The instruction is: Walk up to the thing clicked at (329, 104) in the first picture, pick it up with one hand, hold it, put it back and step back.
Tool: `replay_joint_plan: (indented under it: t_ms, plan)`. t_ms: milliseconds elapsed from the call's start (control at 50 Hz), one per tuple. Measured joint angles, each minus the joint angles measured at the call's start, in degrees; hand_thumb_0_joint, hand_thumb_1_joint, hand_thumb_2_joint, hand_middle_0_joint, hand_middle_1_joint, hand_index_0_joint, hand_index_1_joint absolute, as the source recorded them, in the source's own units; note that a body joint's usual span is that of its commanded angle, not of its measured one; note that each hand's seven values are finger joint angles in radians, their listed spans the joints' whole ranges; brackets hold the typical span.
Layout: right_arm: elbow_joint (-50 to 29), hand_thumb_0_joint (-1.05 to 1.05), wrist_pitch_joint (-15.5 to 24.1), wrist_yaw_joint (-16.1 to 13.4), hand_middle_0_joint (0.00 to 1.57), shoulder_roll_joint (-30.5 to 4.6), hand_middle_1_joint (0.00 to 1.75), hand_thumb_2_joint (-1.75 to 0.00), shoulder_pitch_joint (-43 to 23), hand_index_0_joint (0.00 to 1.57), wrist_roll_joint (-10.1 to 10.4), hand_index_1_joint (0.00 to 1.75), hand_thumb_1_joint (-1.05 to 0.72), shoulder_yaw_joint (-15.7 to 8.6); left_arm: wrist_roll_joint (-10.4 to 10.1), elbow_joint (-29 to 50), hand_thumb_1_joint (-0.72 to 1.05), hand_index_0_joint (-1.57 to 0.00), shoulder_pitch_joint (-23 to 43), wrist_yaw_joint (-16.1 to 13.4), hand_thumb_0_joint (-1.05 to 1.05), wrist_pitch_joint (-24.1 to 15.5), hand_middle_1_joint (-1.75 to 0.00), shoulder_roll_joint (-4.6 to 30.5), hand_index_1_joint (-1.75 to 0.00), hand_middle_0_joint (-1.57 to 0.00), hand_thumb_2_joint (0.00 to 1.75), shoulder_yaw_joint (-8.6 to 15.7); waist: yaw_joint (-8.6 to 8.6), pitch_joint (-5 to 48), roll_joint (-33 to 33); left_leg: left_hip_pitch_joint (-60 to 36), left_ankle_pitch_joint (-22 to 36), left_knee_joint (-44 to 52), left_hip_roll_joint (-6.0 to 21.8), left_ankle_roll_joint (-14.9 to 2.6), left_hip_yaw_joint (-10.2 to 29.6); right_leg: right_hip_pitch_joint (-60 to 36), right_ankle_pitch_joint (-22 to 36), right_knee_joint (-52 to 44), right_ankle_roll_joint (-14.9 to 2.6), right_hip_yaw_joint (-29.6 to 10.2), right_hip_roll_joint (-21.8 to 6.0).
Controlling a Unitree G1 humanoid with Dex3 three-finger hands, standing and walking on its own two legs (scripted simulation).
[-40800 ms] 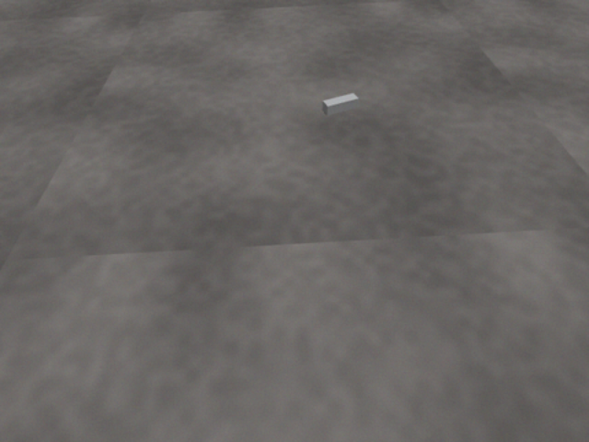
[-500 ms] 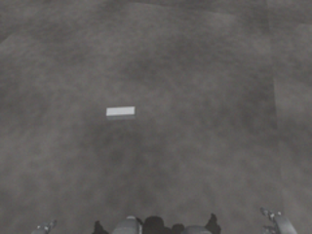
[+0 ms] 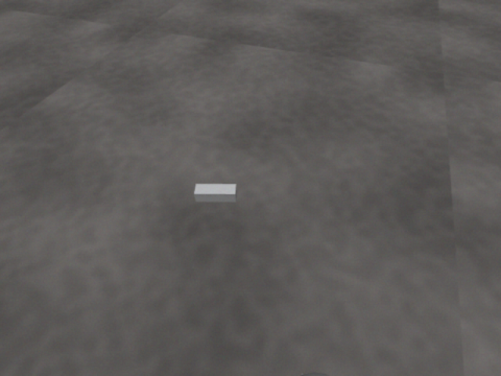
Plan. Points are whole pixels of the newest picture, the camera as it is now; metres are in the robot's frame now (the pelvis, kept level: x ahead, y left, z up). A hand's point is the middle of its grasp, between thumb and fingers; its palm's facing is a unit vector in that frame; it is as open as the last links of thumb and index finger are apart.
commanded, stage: step back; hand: left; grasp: from above
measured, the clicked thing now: (215, 192) +1.08 +0.20 -0.73
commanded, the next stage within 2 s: stand in 0.74 s
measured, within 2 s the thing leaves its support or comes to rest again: neither
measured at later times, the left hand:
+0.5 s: hand out of the picture +0.10 +0.28 -0.16, palm faces +0.00 -0.93 -0.36, open 7.4 cm
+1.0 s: hand out of the picture +0.15 +0.26 -0.14, palm faces -0.05 -0.94 -0.33, open 7.4 cm
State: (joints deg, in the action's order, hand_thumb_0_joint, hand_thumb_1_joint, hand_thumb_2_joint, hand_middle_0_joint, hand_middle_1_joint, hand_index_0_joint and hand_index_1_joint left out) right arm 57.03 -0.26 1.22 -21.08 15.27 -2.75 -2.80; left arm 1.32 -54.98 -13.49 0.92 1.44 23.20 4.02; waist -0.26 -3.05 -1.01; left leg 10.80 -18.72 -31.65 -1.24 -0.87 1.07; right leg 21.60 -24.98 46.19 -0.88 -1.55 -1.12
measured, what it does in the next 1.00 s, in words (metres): steps on the spot: left foot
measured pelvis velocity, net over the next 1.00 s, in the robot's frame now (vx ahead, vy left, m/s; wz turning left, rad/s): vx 0.05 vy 0.02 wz -0.04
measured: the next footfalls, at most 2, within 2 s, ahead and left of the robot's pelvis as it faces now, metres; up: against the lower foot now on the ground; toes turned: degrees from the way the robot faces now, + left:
left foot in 0.38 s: +0.10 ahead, +0.14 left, +0.00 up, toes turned +0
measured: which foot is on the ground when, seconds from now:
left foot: down 0.00-0.14, up 0.16-0.36, down 0.38-1.00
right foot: down 0.00-1.00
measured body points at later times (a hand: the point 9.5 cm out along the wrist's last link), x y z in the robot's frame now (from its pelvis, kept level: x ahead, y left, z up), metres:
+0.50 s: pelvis +0.03 +0.02 +0.00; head +0.05 +0.02 +0.45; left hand +0.10 +0.33 -0.13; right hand +0.12 -0.29 -0.12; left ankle +0.06 +0.14 -0.73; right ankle +0.04 -0.12 -0.73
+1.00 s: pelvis +0.05 +0.02 +0.02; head +0.05 +0.02 +0.47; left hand +0.15 +0.31 -0.11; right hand +0.14 -0.28 -0.11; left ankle +0.06 +0.14 -0.73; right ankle +0.04 -0.12 -0.73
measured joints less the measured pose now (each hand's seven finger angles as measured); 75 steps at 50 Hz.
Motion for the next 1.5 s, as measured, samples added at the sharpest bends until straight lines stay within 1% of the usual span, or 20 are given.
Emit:
replay_joint_plan:
  t_ms: [40, 80, 100, 120, 140, 160, 200, 260, 300, 340, 360, 400, 460, 480, 500, 560, 720, 780, 1060, 1500]
  plan:
    - [-0.1, 0.01, 0.53, 0.02, 0.2, 0.67, 0.3, -0.9, -0.4, 0.21, -0.08, 0.3, -0.91, 0.38, -0.27, -0.84, 0.9, -0.2, -0.37, 0.36, 0.01, -0.45, -0.3, 0.34, -0.3, -0.2, 0.9, 0.04, 0.17, 0.17, -0.51, -0.33, 0.49, 0.63, 0.51, 0.63, -0.3, -0.71, 0.25, -1.45, -0.03, 0.23, -0.01]
    - [-0.44, 0.01, 0.53, 0.27, 0.2, 0.81, 0.3, -0.9, -1.02, 0.21, -0.15, 0.3, -0.9, 0.47, -0.3, -1.54, 0.9, -0.2, -0.68, 0.64, 0.01, -1.0, -0.3, 0.22, -0.3, -0.2, 0.9, 0.06, 0.24, 0.29, -0.43, -0.25, -0.02, -0.05, 1.17, 1.14, -0.67, -2.9, 0.83, -5.96, 0.08, 0.91, 0.0]
    - [-0.66, 0.01, 0.33, 0.36, 0.2, 0.69, 0.3, -0.9, -1.37, 0.21, -0.09, 0.3, -0.9, 0.45, -0.25, -1.84, 0.9, -0.2, -0.75, 0.61, 0.01, -1.34, -0.3, -0.04, -0.3, -0.2, 0.9, 0.06, 0.15, 0.28, -0.05, 0.02, -0.72, -1.09, 1.7, 1.42, -0.81, -4.44, 2.82, -9.15, 0.0, 1.27, 0.35]
    - [-0.8, 0.01, 0.03, 0.33, 0.2, 0.34, 0.3, -0.9, -1.82, 0.21, 0.05, 0.3, -0.9, 0.37, -0.08, -2.24, 0.9, -0.2, -0.52, 0.46, 0.01, -1.71, -0.3, -0.68, -0.3, -0.2, 0.9, 0.06, 0.16, -0.15, 1.17, 0.3, -1.7, -2.7, 2.76, 1.64, -0.45, -5.62, 7.34, -11.33, -0.1, 1.86, 1.29]
    - [-0.96, 0.01, -0.25, 0.21, 0.2, -0.03, 0.3, -0.9, -2.03, 0.21, 0.29, 0.3, -0.9, 0.29, 0.18, -2.44, 0.9, -0.2, -0.29, 0.3, 0.01, -2.14, -0.3, -1.37, -0.3, -0.2, 0.9, -0.01, 0.27, -0.41, 2.57, 0.86, -3.01, -4.69, 3.72, 1.23, 0.4, -6.38, 9.77, -12.34, -0.24, 2.71, 2.27]
    - [-0.94, 0.01, -0.52, 0.0, 0.2, -0.18, 0.3, -0.9, -2.15, 0.21, 0.48, 0.3, -0.9, 0.25, 0.39, -2.42, 0.9, -0.2, -0.22, 0.19, 0.01, -2.64, -0.3, -1.89, -0.3, -0.2, 0.9, -0.13, 0.12, -0.21, 3.27, 2.01, -5.66, -7.3, 3.64, 0.74, 1.55, -6.39, 9.82, -12.25, -0.42, 3.19, 2.74]
    - [-0.73, 0.01, -0.84, -0.3, 0.2, -0.26, 0.3, -0.9, -2.56, 0.21, 0.6, 0.3, -0.91, 0.13, 0.57, -1.93, 0.9, -0.2, -0.1, 0.15, 0.01, -3.35, -0.3, -2.61, -0.3, -0.2, 0.9, -0.35, -0.74, -0.07, 3.06, 4.9, -9.96, -13.79, 1.75, 0.44, 2.66, -6.27, 8.9, -11.74, -0.94, 3.06, 2.31]
    - [-0.73, 0.01, -0.43, -0.38, 0.2, -1.08, 0.3, -0.9, -3.15, 0.21, 0.78, 0.3, -0.91, -0.2, 0.46, -1.26, 0.9, -0.2, 0.13, -0.15, 0.01, -4.11, -0.3, -3.76, -0.3, -0.2, 0.9, -0.83, -1.58, -0.6, 3.35, 8.26, -9.68, -18.07, 0.96, 0.31, 2.54, -7.18, 8.99, -12.89, -0.65, 2.99, 1.51]
    - [-0.7, 0.01, -0.12, -0.24, 0.2, -1.49, 0.3, -0.9, -3.59, 0.21, 0.73, 0.3, -0.91, -0.36, 0.49, -1.14, 0.9, -0.2, 0.28, -0.19, 0.01, -4.24, -0.3, -3.91, -0.3, -0.21, 0.9, -1.13, -1.85, -0.79, 3.29, 9.18, -8.8, -16.12, 1.75, 0.5, 1.48, -7.4, 8.95, -13.21, -0.11, 2.89, 0.96]
    - [-0.57, 0.01, 0.15, -0.11, 0.2, -1.62, 0.3, -0.9, -4.04, 0.21, 0.73, 0.3, -0.91, -0.48, 0.41, -1.12, 0.9, -0.2, 0.55, -0.2, 0.01, -3.95, -0.3, -3.6, -0.3, -0.21, 0.9, -1.38, -1.88, -1.01, 2.82, 8.43, -6.73, -10.78, 2.5, 0.64, 0.13, -7.28, 8.32, -12.55, 0.52, 2.71, 0.24]
    - [-0.47, 0.01, 0.36, -0.12, 0.2, -1.64, 0.3, -0.9, -4.24, 0.21, 0.71, 0.3, -0.91, -0.54, 0.25, -1.15, 0.9, -0.2, 0.73, -0.22, 0.01, -3.65, -0.3, -3.33, -0.3, -0.21, 0.9, -1.53, -1.77, -1.07, 2.54, 7.32, -4.16, -6.75, 2.67, 0.68, -0.48, -6.99, 7.68, -11.63, 0.89, 2.61, -0.13]
    - [0.03, 0.01, 0.76, -0.48, 0.2, -1.33, 0.3, -0.9, -4.95, 0.21, 0.46, 0.3, -0.91, -0.7, -0.25, -1.4, 0.9, -0.2, 1.32, -0.46, 0.01, -2.96, -0.3, -2.75, -0.3, -0.21, 0.9, -1.84, -1.61, -1.48, 1.53, 5.83, 4.54, -2.65, 2.11, 1.24, -1.43, -6.26, 6.09, -9.09, 1.73, 1.87, -1.08]
    - [0.92, 0.01, 0.61, -0.49, 0.2, -0.18, 0.3, -0.9, -6.2, 0.21, 0.63, 0.3, -0.91, 0.12, -1.09, -2.6, 0.9, -0.2, 2.09, -0.77, 0.01, -2.07, -0.3, -2.19, -0.3, -0.2, 0.9, -2.07, -1.61, -1.07, 0.71, 5.59, 2.83, -3.55, 2.28, 0.96, -2.6, -6.41, 3.59, -8.73, 0.94, 0.35, -0.66]
    - [1.25, 0.01, 0.49, -0.41, 0.2, 0.25, 0.3, -0.9, -6.64, 0.21, 0.7, 0.3, -0.91, 0.46, -1.1, -3.05, 0.9, -0.2, 2.37, -0.8, 0.01, -2.02, -0.3, -1.97, -0.3, -0.2, 0.9, -2.1, -1.53, -0.96, 0.7, 5.36, 2.35, -3.62, 2.61, 0.97, -2.66, -7.08, 5.01, -9.99, 0.9, 0.28, -0.32]
    - [1.58, 0.01, 0.35, -0.36, 0.2, 0.69, 0.3, -0.9, -7.1, 0.21, 0.75, 0.3, -0.91, 0.79, -1.06, -3.5, 0.9, -0.2, 2.64, -0.83, 0.01, -2.11, -0.3, -1.76, -0.3, -0.2, 0.9, -2.12, -1.5, -0.86, 0.64, 5.1, 2.06, -3.54, 2.89, 1.04, -2.72, -7.77, 7.0, -11.39, 1.29, 0.24, -0.1]
    - [2.35, 0.01, 0.29, -0.32, 0.2, 1.84, 0.3, -0.9, -8.58, 0.21, 1.13, 0.3, -0.91, 1.52, -1.12, -4.67, 0.9, -0.2, 3.44, -0.83, 0.01, -2.52, -0.3, -1.44, -0.3, -0.2, 0.9, -2.21, -1.33, -0.58, 0.68, 4.25, 1.98, -2.5, 3.5, 1.18, -2.89, -9.14, 7.62, -13.87, 2.43, 0.1, 0.43]
    - [3.92, 0.01, 0.58, -0.42, 0.2, 2.64, 0.3, -0.9, -12.7, 0.21, 1.83, 0.3, -0.91, 1.77, -1.31, -6.29, 0.9, -0.2, 6.77, -1.17, 0.01, -2.74, -0.3, -2.03, -0.3, -0.2, 0.9, -2.89, -1.31, -1.1, 0.88, 1.52, 3.96, 2.48, 3.16, 0.97, -4.11, -11.13, 9.44, -18.15, 2.76, -0.97, 0.08]
    - [4.55, 0.01, 0.72, -0.45, 0.2, 2.32, 0.3, -0.9, -13.55, 0.21, 2.15, 0.3, -0.91, 1.74, -1.27, -7.02, 0.9, -0.2, 7.84, -1.17, 0.01, -2.78, -0.3, -2.45, -0.3, -0.2, 0.9, -3.32, -0.84, -1.2, 1.14, 0.38, 4.85, 4.31, 2.9, 0.93, -4.07, -12.26, 10.18, -19.82, 2.88, -0.87, -0.17]
    - [8.0, 0.01, 0.97, -0.17, 0.2, 0.99, 0.3, -0.9, -11.83, 0.21, 2.16, 0.3, -0.91, 1.97, -0.99, -9.82, 0.9, -0.2, 9.18, -0.57, 0.01, -2.56, -0.3, -3.66, -0.3, -0.2, 0.9, -4.12, 0.41, -0.26, 1.06, -3.3, 9.2, 11.99, 2.56, 1.42, -3.43, -15.72, 13.67, -26.42, 2.63, -0.04, -0.42]
    - [9.02, 0.01, 0.74, -0.13, 0.2, 0.86, 0.3, -0.9, -9.52, 0.21, 2.05, 0.3, -0.91, 2.6, -1.06, -11.06, 0.9, -0.2, 7.04, -0.39, 0.01, -2.31, -0.3, -3.36, -0.3, -0.2, 0.9, -4.04, 0.6, 0.26, 1.69, -2.94, 10.32, 12.76, 3.15, 1.99, -2.76, -15.58, 14.65, -27.26, 2.03, 0.6, 0.2]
